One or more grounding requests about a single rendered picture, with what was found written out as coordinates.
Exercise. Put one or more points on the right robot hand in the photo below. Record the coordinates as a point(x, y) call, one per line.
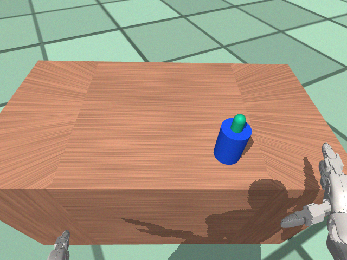
point(334, 182)

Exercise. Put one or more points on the right robot arm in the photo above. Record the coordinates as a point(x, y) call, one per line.
point(337, 237)

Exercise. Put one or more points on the bottle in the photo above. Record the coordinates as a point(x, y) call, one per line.
point(232, 139)

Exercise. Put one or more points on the left robot hand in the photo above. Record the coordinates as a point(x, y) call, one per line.
point(61, 245)

